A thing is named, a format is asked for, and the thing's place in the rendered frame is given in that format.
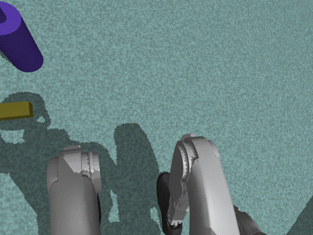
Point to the right robot hand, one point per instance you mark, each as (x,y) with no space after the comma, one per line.
(246,225)

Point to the right robot foot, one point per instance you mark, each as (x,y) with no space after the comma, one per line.
(163,197)

